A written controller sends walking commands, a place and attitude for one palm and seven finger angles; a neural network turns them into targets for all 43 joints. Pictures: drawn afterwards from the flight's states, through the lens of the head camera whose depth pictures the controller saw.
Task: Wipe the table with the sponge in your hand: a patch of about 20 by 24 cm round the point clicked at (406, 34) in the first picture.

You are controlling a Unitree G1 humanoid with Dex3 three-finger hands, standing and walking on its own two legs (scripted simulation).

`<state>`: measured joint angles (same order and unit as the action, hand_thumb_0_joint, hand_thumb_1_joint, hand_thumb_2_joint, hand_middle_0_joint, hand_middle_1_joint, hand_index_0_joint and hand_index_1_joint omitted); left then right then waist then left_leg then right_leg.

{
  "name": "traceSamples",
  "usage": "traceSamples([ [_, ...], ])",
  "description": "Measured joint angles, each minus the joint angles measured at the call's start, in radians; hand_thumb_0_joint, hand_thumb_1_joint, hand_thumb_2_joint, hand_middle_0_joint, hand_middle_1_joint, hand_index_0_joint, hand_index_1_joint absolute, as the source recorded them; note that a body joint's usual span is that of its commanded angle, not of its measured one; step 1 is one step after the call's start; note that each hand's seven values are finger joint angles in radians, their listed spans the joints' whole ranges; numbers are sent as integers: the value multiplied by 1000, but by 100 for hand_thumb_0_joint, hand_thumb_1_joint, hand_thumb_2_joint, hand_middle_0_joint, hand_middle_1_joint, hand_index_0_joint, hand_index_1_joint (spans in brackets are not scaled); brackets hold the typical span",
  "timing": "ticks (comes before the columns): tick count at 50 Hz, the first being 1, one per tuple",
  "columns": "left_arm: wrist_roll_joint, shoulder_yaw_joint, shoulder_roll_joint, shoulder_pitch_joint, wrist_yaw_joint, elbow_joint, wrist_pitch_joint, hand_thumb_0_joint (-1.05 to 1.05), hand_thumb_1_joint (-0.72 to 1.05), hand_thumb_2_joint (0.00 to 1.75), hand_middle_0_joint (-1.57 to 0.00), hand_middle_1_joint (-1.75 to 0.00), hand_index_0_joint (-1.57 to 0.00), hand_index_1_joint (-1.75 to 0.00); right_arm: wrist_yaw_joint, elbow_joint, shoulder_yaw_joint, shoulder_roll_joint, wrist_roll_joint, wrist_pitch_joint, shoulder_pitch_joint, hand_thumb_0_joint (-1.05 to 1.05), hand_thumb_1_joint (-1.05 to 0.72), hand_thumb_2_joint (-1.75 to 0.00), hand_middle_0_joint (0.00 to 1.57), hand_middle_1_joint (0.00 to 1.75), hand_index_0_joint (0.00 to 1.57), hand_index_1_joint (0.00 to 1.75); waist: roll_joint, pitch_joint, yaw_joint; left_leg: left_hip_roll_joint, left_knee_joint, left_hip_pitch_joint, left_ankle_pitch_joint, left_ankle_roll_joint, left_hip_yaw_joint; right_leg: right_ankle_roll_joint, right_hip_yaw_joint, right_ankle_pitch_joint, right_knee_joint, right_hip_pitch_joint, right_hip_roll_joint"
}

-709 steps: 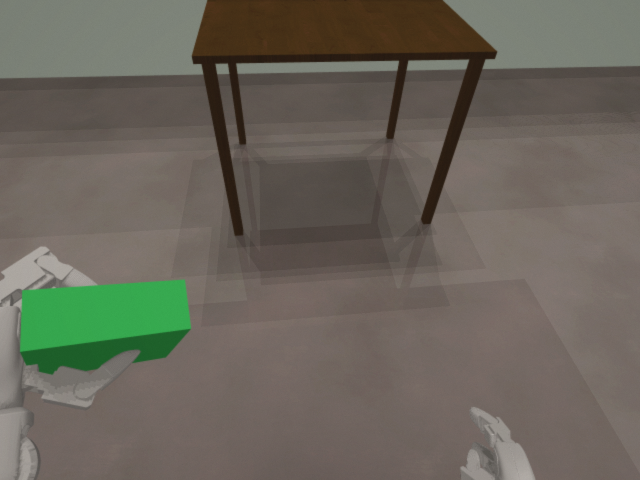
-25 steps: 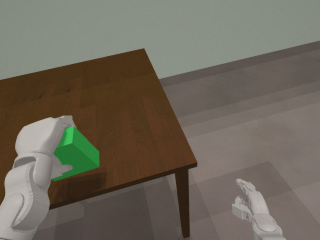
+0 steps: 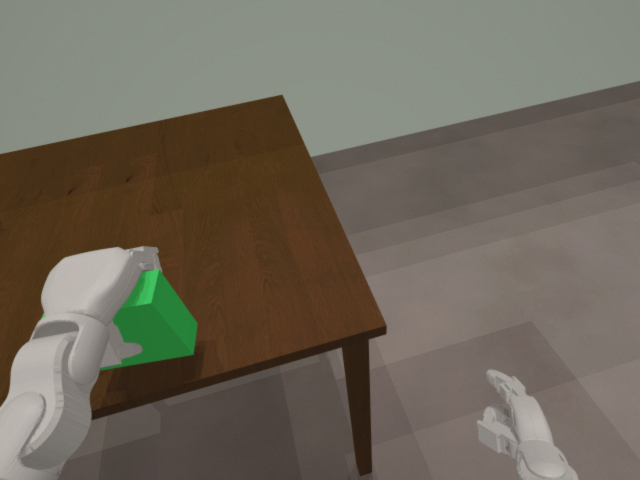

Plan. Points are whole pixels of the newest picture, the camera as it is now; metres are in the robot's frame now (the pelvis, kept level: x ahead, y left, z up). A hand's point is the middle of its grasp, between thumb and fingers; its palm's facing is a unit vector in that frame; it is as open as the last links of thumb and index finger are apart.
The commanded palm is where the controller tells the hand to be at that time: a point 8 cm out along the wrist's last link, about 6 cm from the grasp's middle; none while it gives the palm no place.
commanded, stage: move the sponge above the wiping area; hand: left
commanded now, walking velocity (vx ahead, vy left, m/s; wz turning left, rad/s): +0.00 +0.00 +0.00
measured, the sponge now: (136, 331) +0.24 +0.28 +0.08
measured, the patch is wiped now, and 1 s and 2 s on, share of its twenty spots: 0.00 0.00 0.00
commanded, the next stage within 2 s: none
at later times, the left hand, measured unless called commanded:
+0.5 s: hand (121, 293) +0.27 +0.29 +0.13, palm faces +0.09 -0.04 -1.00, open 9.1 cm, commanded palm +0.23 +0.30 +0.20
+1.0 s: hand (113, 273) +0.28 +0.29 +0.15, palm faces +0.17 -0.02 -0.99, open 9.1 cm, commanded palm +0.24 +0.30 +0.20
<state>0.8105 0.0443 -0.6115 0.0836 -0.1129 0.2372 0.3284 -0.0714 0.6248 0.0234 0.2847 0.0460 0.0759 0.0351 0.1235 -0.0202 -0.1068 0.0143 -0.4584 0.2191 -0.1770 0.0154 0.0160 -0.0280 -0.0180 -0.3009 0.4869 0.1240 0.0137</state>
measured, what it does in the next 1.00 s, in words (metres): stands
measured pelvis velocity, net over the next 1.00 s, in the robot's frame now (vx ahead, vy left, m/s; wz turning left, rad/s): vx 0.00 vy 0.01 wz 0.01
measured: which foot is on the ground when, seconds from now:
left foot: down 0.00-1.00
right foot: down 0.00-1.00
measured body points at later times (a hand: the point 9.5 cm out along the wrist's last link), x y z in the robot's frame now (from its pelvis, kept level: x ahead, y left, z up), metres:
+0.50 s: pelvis +0.00 +0.01 +0.00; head +0.00 -0.03 +0.45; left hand +0.26 +0.28 +0.18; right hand +0.25 -0.19 -0.08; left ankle +0.05 +0.14 -0.74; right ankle -0.02 -0.10 -0.74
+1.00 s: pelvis +0.00 +0.01 +0.00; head -0.01 -0.03 +0.45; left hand +0.27 +0.29 +0.20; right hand +0.25 -0.19 -0.09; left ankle +0.05 +0.14 -0.74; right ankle -0.02 -0.10 -0.74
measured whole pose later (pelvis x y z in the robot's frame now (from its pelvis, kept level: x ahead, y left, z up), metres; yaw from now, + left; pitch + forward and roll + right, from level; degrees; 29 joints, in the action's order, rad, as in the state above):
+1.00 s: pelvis +0.00 +0.01 +0.00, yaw +0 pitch -3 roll +0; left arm 0.85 0.06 -0.58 -0.08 0.01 0.10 0.32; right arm -0.06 0.66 0.03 0.25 0.05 0.10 0.02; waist 0.11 -0.02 -0.12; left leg 0.01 -0.45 0.22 -0.17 0.01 0.02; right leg -0.02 -0.02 -0.29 0.45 0.11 0.01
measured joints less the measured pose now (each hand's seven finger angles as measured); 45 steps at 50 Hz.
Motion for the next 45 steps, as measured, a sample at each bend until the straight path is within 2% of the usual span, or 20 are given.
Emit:
traceSamples([
  [3,-1,-23,-11,3,48,13,-40,0,-42,105,-83,-141,-83,-141,6,7,-4,-12,-1,1,8,1,-91,-90,20,30,20,30,-6,6,-9,4,1,-9,-5,2,-3,-1,4,2,-11,-12,4],
  [7,-9,-71,-7,-32,99,-37,-2,0,-42,105,-83,-141,-83,-141,20,21,-2,-20,7,15,6,1,-91,-90,20,30,20,30,-5,19,-11,4,7,-12,-5,3,-6,1,6,4,-19,-15,3],
  [10,-21,-97,0,-36,92,-71,58,0,-41,105,-83,-141,-83,-141,25,18,4,-18,14,25,0,1,-91,-90,20,30,20,30,0,24,-4,0,9,-7,-3,0,-7,5,7,5,-19,-9,0],
  [14,-14,-64,17,-21,38,-75,109,0,-41,105,-83,-141,-83,-141,18,7,7,-6,19,26,-4,1,-91,-90,20,30,20,30,5,20,1,-9,7,6,0,-7,-3,11,2,4,-15,1,-9],
  [16,-5,-25,30,-17,13,-69,96,0,-41,105,-83,-141,-83,-141,12,3,6,0,15,21,-4,1,-91,-90,20,30,20,30,4,14,1,-14,5,11,1,-11,2,14,-3,3,-13,4,-14],
  [19,15,24,38,-18,3,-50,38,0,-41,105,-83,-141,-83,-141,2,3,5,-2,6,10,-7,1,-91,-90,20,30,20,30,-3,2,-6,-16,0,13,0,-14,4,16,-5,3,-13,3,-16],
  [22,33,42,35,-38,36,-48,-28,0,-42,105,-83,-141,-83,-141,-2,8,4,-16,-1,6,-6,1,-91,-90,20,30,20,30,-14,-3,-11,-15,1,8,-1,-14,4,14,-5,6,-21,-5,-14],
  [25,43,28,28,-81,89,-79,-41,0,-42,105,-83,-140,-83,-141,7,17,5,-31,0,11,-6,1,-91,-90,20,30,20,30,-21,1,-12,-12,4,4,-1,-12,0,13,0,10,-26,-8,-11],
  [28,33,-18,31,-110,126,-114,1,0,-42,105,-83,-141,-83,-141,21,26,10,-39,6,26,-12,1,-91,-90,20,30,20,30,-19,10,-8,-9,11,1,1,-11,-8,13,8,14,-31,-7,-9],
  [30,20,-45,33,-111,126,-124,45,0,-42,105,-83,-141,-83,-141,29,25,12,-39,10,35,-11,1,-91,-90,20,30,20,30,-14,19,0,-9,14,2,2,-12,-10,15,10,15,-33,-5,-10],
  [33,6,-64,33,-75,94,-110,106,0,-41,105,-83,-141,-83,-141,35,17,15,-28,17,48,-10,1,-91,-90,20,30,20,30,-5,28,8,-12,15,4,1,-14,-13,18,13,13,-31,-1,-13],
  [36,2,-36,40,-36,44,-88,132,0,-41,105,-83,-141,-83,-141,32,3,12,-10,20,51,-3,1,-91,-90,20,30,20,30,2,28,11,-18,7,11,-1,-18,-7,22,6,8,-24,3,-18],
  [38,11,-3,45,-20,15,-79,122,0,-41,105,-83,-141,-83,-141,24,1,12,0,19,47,-3,1,-91,-90,20,30,20,30,2,21,7,-20,1,14,-2,-19,-4,22,3,4,-17,4,-20],
  [40,20,29,48,-24,3,-80,86,0,-41,105,-83,-141,-83,-141,13,1,9,3,13,38,0,1,-91,-90,20,30,20,30,-2,10,1,-22,-3,15,-2,-20,3,22,-5,2,-14,2,-21],
  [42,31,52,45,-41,8,-84,37,0,-41,105,-83,-141,-83,-141,2,6,7,0,8,28,0,1,-91,-90,20,30,20,30,-9,-2,-6,-21,-5,12,-1,-18,9,19,-10,3,-16,-4,-20],
  [45,46,61,36,-86,50,-92,-27,0,-42,105,-83,-141,-83,-141,-6,18,5,-15,1,12,0,1,-91,-90,20,30,20,30,-19,-11,-15,-16,-4,7,-1,-13,13,13,-13,7,-23,-13,-13],
])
